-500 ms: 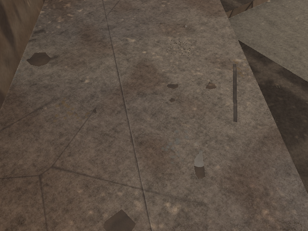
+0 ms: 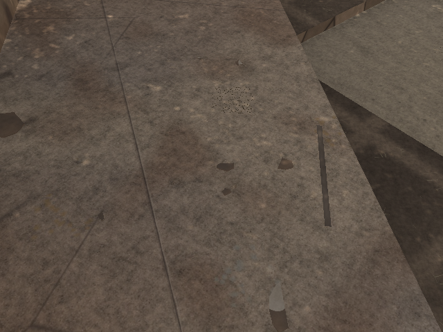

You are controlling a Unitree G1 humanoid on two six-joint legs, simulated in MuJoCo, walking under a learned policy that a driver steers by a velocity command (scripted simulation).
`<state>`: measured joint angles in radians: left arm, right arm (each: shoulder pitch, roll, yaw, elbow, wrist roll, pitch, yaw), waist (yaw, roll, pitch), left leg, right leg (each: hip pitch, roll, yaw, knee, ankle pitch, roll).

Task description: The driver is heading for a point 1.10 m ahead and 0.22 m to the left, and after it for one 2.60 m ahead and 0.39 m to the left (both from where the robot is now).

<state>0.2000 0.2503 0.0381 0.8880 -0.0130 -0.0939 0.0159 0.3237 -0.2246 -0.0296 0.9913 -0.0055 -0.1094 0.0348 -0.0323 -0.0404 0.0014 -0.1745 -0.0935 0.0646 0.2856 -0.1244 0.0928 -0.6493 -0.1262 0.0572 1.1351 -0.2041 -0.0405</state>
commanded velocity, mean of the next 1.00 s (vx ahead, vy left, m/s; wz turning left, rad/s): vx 0.50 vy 0.00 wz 0.25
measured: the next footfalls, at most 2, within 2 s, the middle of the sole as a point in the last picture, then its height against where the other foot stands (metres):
right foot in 0.30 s outside the picture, level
left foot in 0.88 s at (193, 302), level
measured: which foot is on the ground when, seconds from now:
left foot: down 0.00-0.32, up 0.34-0.86, down 0.88-1.00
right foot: up 0.00-0.28, down 0.30-0.90, up 0.92-1.00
